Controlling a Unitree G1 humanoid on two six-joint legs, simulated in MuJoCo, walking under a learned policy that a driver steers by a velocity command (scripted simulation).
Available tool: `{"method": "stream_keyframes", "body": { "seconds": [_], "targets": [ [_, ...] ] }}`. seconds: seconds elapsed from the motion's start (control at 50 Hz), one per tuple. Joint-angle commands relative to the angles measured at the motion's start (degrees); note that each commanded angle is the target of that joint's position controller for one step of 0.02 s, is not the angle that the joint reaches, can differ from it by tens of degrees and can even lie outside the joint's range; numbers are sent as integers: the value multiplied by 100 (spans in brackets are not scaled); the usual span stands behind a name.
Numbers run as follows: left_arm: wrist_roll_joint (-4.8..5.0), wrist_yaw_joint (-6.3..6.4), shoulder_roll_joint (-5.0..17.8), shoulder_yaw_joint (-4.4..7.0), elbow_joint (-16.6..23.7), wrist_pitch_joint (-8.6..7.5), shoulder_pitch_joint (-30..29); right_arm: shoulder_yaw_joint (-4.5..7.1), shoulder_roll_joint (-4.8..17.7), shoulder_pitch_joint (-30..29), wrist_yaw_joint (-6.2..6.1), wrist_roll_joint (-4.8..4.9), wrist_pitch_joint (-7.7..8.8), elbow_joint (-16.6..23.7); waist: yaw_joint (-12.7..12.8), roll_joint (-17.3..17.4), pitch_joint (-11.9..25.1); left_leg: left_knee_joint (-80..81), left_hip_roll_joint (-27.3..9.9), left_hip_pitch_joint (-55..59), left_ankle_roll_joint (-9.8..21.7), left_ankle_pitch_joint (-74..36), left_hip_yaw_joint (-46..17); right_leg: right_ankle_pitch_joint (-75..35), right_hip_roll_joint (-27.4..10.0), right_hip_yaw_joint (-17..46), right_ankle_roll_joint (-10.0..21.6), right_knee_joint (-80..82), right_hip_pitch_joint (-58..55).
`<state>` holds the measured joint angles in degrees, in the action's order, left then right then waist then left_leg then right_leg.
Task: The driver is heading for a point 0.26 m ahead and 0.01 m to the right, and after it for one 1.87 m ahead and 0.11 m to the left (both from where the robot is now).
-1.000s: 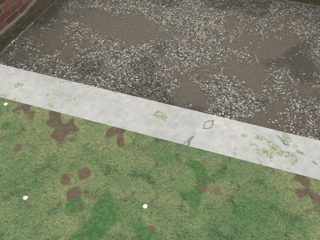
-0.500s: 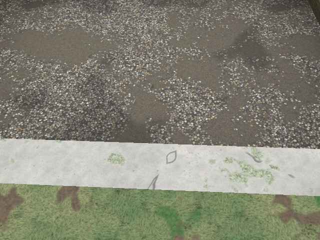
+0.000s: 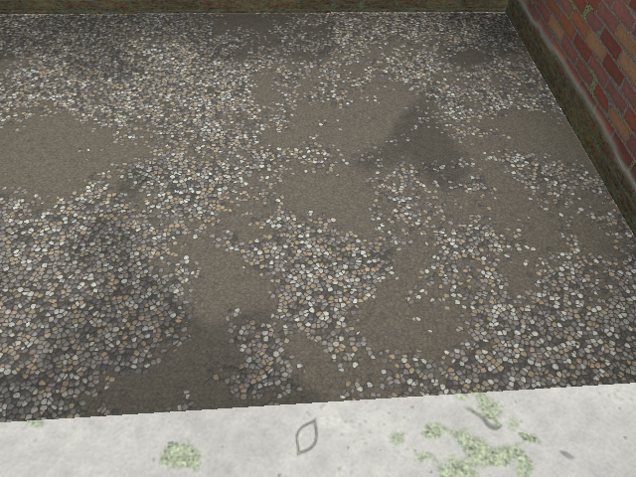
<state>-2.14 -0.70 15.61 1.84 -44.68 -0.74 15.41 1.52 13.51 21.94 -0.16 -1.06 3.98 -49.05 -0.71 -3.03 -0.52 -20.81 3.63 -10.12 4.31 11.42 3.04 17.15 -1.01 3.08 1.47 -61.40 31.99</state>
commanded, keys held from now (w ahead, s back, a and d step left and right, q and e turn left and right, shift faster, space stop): w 1.00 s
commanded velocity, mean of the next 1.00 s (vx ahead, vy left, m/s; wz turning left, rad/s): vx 0.50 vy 0.00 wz -0.02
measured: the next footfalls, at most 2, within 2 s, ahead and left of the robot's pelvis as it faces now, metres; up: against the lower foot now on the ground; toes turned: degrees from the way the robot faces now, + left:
right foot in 0.26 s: +0.25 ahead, -0.10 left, +0.00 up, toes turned -2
left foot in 0.80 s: +0.48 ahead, +0.09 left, +0.00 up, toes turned -1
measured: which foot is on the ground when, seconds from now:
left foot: down 0.00-0.26, up 0.28-0.78, down 0.80-1.00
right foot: up 0.00-0.24, down 0.26-0.80, up 0.82-1.00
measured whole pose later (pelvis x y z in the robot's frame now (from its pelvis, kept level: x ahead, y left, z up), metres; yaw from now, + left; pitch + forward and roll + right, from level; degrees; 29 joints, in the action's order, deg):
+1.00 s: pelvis +0.37 +0.01 -0.01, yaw +0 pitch -1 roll -1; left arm 0.0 2.3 15.7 2.9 -42.4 3.0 14.4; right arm 0.5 10.7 19.0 0.4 -0.4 0.5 -44.5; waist -0.4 -1.8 -0.3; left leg -30.2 2.4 -19.0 4.5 10.1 2.7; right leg 19.2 2.9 6.8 -0.9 -65.7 32.0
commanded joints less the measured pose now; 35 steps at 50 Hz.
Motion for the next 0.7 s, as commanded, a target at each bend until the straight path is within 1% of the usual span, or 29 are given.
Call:
{"method": "stream_keyframes", "body": {
  "seconds": [0.02, 0.04, 0.08, 0.1, 0.14, 0.16, 0.18, 0.2, 0.22, 0.24, 0.26, 0.28, 0.3, 0.32, 0.34, 0.36, 0.38, 0.4, 0.42, 0.46, 0.48, 0.5, 0.54, 0.6, 0.62, 0.64, 0.66, 0.68, 0.7],
  "targets": [
    [-34, 45, 163, -21, 448, 12, -179, 141, 704, 89, -63, 68, 91, 247, 143, 753, -118, 950, -1372, 128, 853, -2145, -987, -558, -213, -226, -156, 719, 346],
    [-26, 38, 107, -55, 496, -6, -367, 142, 715, 114, -69, 79, 71, 235, 97, 798, -157, 906, -1287, 110, 800, -2335, -848, -776, -223, -343, -173, 1062, 257],
    [32, 53, 1, -115, 582, -39, -671, 142, 747, 304, -78, 84, 24, 173, -17, 813, -176, 838, -1302, 165, 766, -2497, -773, -1019, -189, -514, -149, 1600, 59],
    [58, 64, -8, -127, 611, -54, -775, 145, 777, 382, -73, 78, 2, 148, -69, 806, -180, 777, -1328, 194, 747, -2549, -746, -1121, -144, -581, -115, 1816, -73],
    [57, 93, 39, -113, 681, -106, -952, 130, 849, 492, -72, 60, -57, 103, -141, 797, -221, 587, -1453, 349, 729, -2733, -783, -1113, -48, -653, 12, 2077, -250],
    [34, 101, 65, -105, 700, -129, -1012, 136, 898, 476, -78, 53, -99, 120, -160, 735, -211, 448, -1495, 433, 722, -2744, -802, -944, -7, -674, 96, 2228, -346],
    [44, 112, 90, -91, 752, -138, -1007, 139, 945, 493, -106, 53, -144, 120, -141, 705, -229, 328, -1600, 523, 720, -2739, -890, -733, 68, -702, 184, 2404, -453],
    [54, 120, 106, -69, 713, -160, -832, 152, 1022, 458, -128, 35, -173, 130, -58, 729, -183, 121, -1624, 536, 680, -2809, -927, -581, 156, -746, 294, 2563, -734],
    [30, 145, 126, -35, 584, -185, -410, 145, 1048, 365, -162, 69, -210, 153, 160, 680, -46, -325, -1551, 480, 607, -3109, -857, -581, 265, -775, 399, 2850, -1307],
    [-16, 187, 250, 44, 303, -217, 401, 128, 1010, 262, -161, 82, -228, 175, 528, 450, 310, -1418, -1221, 248, 459, -3202, -581, -791, 359, -749, 531, 3256, -2283],
    [-85, 238, 695, 172, 141, -265, 1332, 62, 779, 245, -133, 127, -178, 366, 876, -223, 984, -3148, -834, -628, 198, -1780, -254, -861, -802, 611, 843, 3593, -3573],
    [-15, 237, 1238, 254, 172, -205, 1449, -45, 201, 736, -87, 101, -136, 514, 518, -1075, 1362, -4764, 78, -2332, -56, 2108, -168, -826, -2176, 2951, 1385, 4192, -4571],
    [247, 194, 1154, 305, 112, -92, 1440, 113, 780, 618, -133, -59, -198, 444, 703, -596, 1105, -5306, 12, -2965, -40, 2080, -839, 255, -2188, 3346, 1665, 4461, -4146],
    [206, 183, 747, 194, 153, -63, 948, 153, 839, 164, -137, -66, -209, 562, 485, -313, 265, -5496, -230, -3322, -34, 1698, -881, 833, -1963, 2765, 1602, 4583, -3536],
    [154, 144, 444, 105, 151, -78, 692, 136, 751, -173, -115, -47, -196, 686, 401, -140, -139, -5241, -414, -3292, -46, 1421, -795, 822, -1654, 2186, 1456, 4771, -2937],
    [113, 136, 315, 60, 177, -107, 484, 135, 677, -254, -90, -24, -234, 702, 197, -79, -287, -4829, -562, -3009, -85, 1164, -835, 731, -1370, 1780, 1221, 4946, -2448],
    [126, 175, 249, 38, 137, -169, 439, 129, 625, -100, -63, -36, -314, 643, 30, -199, -343, -4548, -628, -2701, -187, 951, -808, 375, -1187, 1493, 1110, 5085, -2114],
    [125, 182, 264, 38, 75, -225, 512, 118, 521, 70, -37, -40, -378, 558, -60, -166, -238, -4469, -626, -2493, -256, 731, -799, -135, -1089, 1285, 1106, 5086, -2016],
    [147, 184, 352, 65, 12, -279, 669, 139, 513, 71, -32, -40, -428, 566, -105, -108, -182, -4390, -624, -2466, -292, 570, -728, -603, -1089, 1159, 1144, 5057, -1985],
    [248, 154, 444, 117, -85, -291, 871, 152, 441, -286, -43, -2, -521, 715, -94, 2, -276, -3959, -693, -2775, -349, 107, -719, -1158, -1043, 884, 1201, 5042, -2002],
    [268, 153, 402, 110, -95, -303, 942, 149, 408, -531, -50, 9, -539, 801, -52, 52, -291, -3713, -685, -2931, -357, -214, -712, -1475, -1038, 775, 1178, 4981, -2065],
    [271, 173, 466, 122, -116, -297, 1055, 129, 340, -672, -70, 16, -534, 857, -18, 37, -236, -3540, -681, -2940, -356, -440, -704, -1764, -1041, 721, 1139, 4926, -2103],
    [301, 192, 491, 108, -119, -274, 1145, 94, 263, -890, -67, 10, -550, 948, -20, 7, -156, -3305, -719, -2939, -369, -822, -547, -1981, -1012, 605, 1091, 4791, -2143],
    [279, 214, 490, 94, -126, -230, 1384, 58, 230, -1338, -57, -13, -535, 1103, 130, -11, -273, -2894, -733, -3032, -322, -1059, -386, -1976, -1000, 545, 1045, 4659, -2262],
    [256, 223, 497, 97, -122, -193, 1467, 46, 217, -1442, -37, -44, -508, 1143, 184, -48, -293, -2746, -726, -3075, -266, -1036, -318, -2081, -1021, 536, 1049, 4550, -2382],
    [225, 234, 449, 88, -146, -170, 1616, 48, 239, -1562, -6, -28, -476, 1182, 272, -79, -320, -2577, -715, -3069, -225, -1000, -254, -2162, -1027, 493, 1054, 4442, -2493],
    [226, 238, 438, 85, -153, -113, 1691, 41, 251, -1849, 62, -29, -461, 1257, 410, -10, -364, -2399, -632, -3026, -212, -846, -176, -2445, -967, 455, 982, 4439, -2563],
    [186, 259, 435, 70, -155, -58, 1693, 15, 179, -1996, 82, 2, -416, 1346, 426, -104, -377, -2286, -574, -2872, -182, -738, -72, -2693, -946, 369, 984, 4285, -2565],
    [166, 304, 463, 90, -209, 6, 1662, -27, 37, -1938, 77, 15, -361, 1361, 381, -207, -508, -2033, -541, -2701, -131, -555, 30, -3427, -919, 213, 954, 3945, -2536]
  ]
}}
Velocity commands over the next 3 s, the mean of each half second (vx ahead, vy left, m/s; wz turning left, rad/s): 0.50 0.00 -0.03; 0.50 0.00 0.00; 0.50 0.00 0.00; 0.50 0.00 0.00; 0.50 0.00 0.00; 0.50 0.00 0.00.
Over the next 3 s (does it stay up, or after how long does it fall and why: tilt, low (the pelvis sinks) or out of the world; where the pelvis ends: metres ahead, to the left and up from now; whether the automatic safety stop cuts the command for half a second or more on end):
stays up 0.47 -0.03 -0.02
